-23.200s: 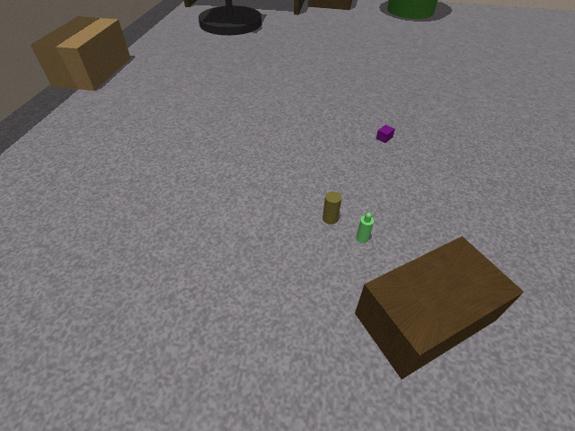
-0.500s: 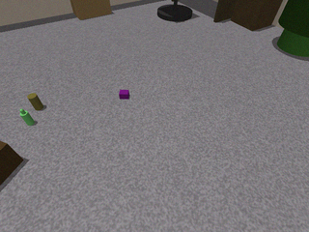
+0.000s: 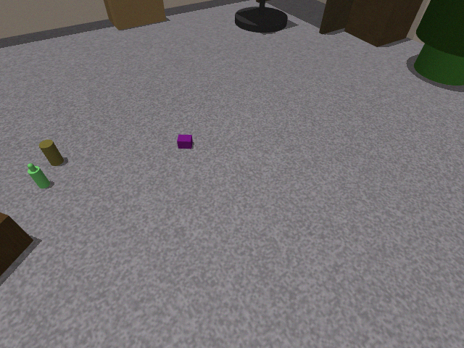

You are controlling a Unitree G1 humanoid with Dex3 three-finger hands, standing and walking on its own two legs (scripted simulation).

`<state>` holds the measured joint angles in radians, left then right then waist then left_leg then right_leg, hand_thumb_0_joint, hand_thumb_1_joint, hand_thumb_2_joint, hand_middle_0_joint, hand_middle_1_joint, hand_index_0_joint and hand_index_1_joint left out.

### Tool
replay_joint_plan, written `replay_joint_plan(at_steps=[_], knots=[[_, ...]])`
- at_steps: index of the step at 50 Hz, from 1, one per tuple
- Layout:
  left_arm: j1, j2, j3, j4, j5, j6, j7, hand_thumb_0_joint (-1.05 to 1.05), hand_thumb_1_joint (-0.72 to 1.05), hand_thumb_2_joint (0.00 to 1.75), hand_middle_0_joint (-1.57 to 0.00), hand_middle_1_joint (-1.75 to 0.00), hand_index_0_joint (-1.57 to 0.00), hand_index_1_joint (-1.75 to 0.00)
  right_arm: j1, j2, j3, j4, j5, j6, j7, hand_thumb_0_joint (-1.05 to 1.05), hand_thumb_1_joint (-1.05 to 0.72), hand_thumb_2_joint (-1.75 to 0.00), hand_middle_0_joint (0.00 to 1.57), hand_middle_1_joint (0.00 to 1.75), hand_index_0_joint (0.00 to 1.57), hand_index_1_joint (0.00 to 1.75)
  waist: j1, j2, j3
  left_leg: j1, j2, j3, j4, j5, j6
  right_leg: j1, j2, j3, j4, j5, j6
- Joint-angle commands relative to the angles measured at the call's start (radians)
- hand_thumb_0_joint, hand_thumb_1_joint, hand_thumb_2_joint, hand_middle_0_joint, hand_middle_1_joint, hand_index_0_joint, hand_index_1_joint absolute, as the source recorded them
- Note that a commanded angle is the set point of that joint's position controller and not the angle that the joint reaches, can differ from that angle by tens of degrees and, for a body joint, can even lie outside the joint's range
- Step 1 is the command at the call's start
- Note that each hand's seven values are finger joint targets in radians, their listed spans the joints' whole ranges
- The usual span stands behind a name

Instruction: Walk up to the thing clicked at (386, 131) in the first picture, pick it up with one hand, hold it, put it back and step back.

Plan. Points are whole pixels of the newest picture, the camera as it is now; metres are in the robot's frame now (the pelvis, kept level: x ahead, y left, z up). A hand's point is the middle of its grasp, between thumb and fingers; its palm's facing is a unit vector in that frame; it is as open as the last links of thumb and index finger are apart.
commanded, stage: stand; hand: left
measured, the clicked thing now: (185, 141) +1.44 +0.31 -0.75
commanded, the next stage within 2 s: walk up in 1.20 s
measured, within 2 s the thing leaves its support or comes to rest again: neither
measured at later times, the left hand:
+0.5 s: hand out of the picture +0.06 +0.26 -0.16, palm faces -0.01 -0.94 -0.33, open 7.3 cm
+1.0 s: hand out of the picture +0.06 +0.26 -0.16, palm faces -0.02 -0.94 -0.34, open 7.3 cm
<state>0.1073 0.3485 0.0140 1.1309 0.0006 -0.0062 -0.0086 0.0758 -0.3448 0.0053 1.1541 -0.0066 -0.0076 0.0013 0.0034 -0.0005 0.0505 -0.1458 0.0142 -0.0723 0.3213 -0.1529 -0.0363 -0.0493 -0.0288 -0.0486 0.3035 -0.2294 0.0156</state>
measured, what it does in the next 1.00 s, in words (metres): stands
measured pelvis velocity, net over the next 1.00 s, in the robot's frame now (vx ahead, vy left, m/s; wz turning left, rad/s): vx -0.01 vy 0.00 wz -0.01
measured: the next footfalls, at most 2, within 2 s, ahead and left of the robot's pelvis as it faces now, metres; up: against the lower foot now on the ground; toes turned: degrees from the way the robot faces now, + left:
left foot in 1.48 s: +0.17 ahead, +0.18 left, +0.00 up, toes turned +6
right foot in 1.88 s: +0.37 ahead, -0.11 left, +0.00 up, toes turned -5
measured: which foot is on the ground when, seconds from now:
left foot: down 0.00-1.00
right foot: down 0.00-1.00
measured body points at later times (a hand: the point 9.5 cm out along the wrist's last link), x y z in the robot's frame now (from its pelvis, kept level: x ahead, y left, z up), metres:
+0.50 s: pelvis -0.01 +0.00 +0.00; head +0.00 +0.00 +0.45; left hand +0.06 +0.30 -0.13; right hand +0.07 -0.30 -0.13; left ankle +0.01 +0.14 -0.75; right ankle -0.04 -0.12 -0.75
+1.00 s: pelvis -0.01 +0.00 +0.00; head +0.00 +0.00 +0.45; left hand +0.06 +0.30 -0.13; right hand +0.06 -0.30 -0.13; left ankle +0.02 +0.14 -0.75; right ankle -0.04 -0.12 -0.75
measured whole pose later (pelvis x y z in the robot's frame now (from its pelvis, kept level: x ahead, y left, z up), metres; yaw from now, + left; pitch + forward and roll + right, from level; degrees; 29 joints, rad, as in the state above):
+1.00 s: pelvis -0.01 +0.00 +0.00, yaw +0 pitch -2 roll +0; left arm 0.13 0.35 0.00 1.12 0.00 -0.01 -0.01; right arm 0.11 -0.35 0.02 1.14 -0.01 -0.01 0.00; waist 0.00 0.00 0.05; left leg -0.14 0.01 -0.06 0.32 -0.15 -0.03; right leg -0.06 -0.03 -0.04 0.32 -0.23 0.02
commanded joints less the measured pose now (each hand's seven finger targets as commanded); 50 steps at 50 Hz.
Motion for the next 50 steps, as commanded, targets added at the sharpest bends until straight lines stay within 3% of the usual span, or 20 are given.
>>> replay_joint_plan(at_steps=[1,8,20,22,25,31,35,39,50], knots=[[-0.030,0.219,0.041,-0.060,0.005,-0.017,0.017,0.00,0.90,0.90,-0.20,-0.30,-0.20,-0.30,-0.045,-0.214,-0.035,-0.060,0.003,-0.022,-0.015,0.00,-0.90,-0.90,0.20,0.30,0.20,0.30,0.007,0.001,-0.105,0.046,0.101,-0.060,-0.009,0.282,0.045,0.002,-0.110,0.069,-0.038,0.197,-0.027],[-0.020,0.220,0.039,-0.057,0.005,-0.018,0.018,0.00,0.90,0.90,-0.20,-0.30,-0.20,-0.30,-0.038,-0.212,-0.033,-0.066,0.003,-0.018,-0.015,0.00,-0.90,-0.90,0.20,0.30,0.20,0.30,0.006,-0.022,-0.086,0.043,0.098,-0.057,-0.004,0.256,0.047,-0.007,-0.112,0.072,-0.044,0.198,-0.023],[-0.019,0.223,0.039,-0.063,0.007,-0.015,0.016,0.00,0.90,0.90,-0.20,-0.30,-0.20,-0.30,-0.032,-0.216,-0.032,-0.068,0.001,-0.019,-0.014,0.00,-0.90,-0.90,0.20,0.30,0.20,0.30,0.004,0.007,-0.060,0.027,0.098,-0.061,-0.025,0.189,0.043,-0.036,-0.106,0.077,-0.056,0.103,-0.030],[-0.021,0.221,0.038,-0.062,0.006,-0.016,0.013,0.00,0.90,0.90,-0.20,-0.30,-0.20,-0.30,-0.021,-0.218,-0.031,-0.064,0.002,-0.020,-0.012,0.00,-0.90,-0.90,0.20,0.30,0.20,0.30,-0.001,0.009,-0.051,0.022,0.096,-0.063,-0.037,0.137,0.045,-0.040,-0.108,0.085,-0.060,0.065,-0.031],[-0.021,0.223,0.040,-0.064,0.007,-0.015,0.013,0.00,0.90,0.90,-0.20,-0.30,-0.20,-0.30,-0.020,-0.221,-0.033,-0.065,0.000,-0.020,-0.012,0.00,-0.90,-0.90,0.20,0.30,0.20,0.30,0.001,0.014,-0.064,0.023,0.096,-0.061,-0.033,0.136,0.046,-0.040,-0.107,0.085,-0.058,0.059,-0.033],[-0.006,0.222,0.034,-0.065,0.007,-0.019,0.014,0.00,0.90,0.90,-0.20,-0.30,-0.20,-0.30,-0.018,-0.226,-0.033,-0.066,0.002,-0.021,-0.012,0.00,-0.90,-0.90,0.20,0.30,0.20,0.30,0.005,0.009,-0.086,0.041,0.103,-0.061,-0.011,0.211,0.050,-0.021,-0.112,0.087,-0.047,0.150,-0.028],[-0.004,0.222,0.031,-0.061,0.007,-0.019,0.016,0.00,0.90,0.90,-0.20,-0.30,-0.20,-0.30,-0.016,-0.223,-0.031,-0.066,0.002,-0.016,-0.011,0.00,-0.90,-0.90,0.20,0.30,0.20,0.30,0.000,-0.003,-0.052,0.029,0.095,-0.061,-0.025,0.138,0.047,-0.056,-0.108,0.088,-0.064,0.086,-0.027],[-0.009,0.227,0.033,-0.065,0.005,-0.020,0.016,0.00,0.90,0.90,-0.20,-0.30,-0.20,-0.30,-0.004,-0.224,-0.031,-0.065,0.001,-0.017,-0.011,0.00,-0.90,-0.90,0.20,0.30,0.20,0.30,0.000,-0.005,-0.072,0.027,0.099,-0.059,-0.018,0.181,0.047,-0.026,-0.113,0.090,-0.055,0.130,-0.028],[-0.003,0.224,0.031,-0.065,0.006,-0.017,0.015,0.00,0.90,0.90,-0.20,-0.30,-0.20,-0.30,-0.002,-0.224,-0.029,-0.068,0.001,-0.020,-0.014,0.00,-0.90,-0.90,0.20,0.30,0.20,0.30,0.005,0.015,-0.065,0.033,0.103,-0.059,-0.020,0.203,0.047,-0.035,-0.110,0.089,-0.044,0.130,-0.030]])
